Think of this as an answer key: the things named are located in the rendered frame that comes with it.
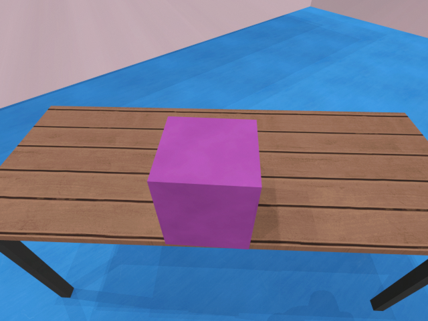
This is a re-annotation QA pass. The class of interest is table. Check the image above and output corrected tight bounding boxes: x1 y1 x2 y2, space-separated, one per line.
0 106 428 311

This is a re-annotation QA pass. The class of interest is carton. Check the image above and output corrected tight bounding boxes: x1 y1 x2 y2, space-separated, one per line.
147 116 262 249

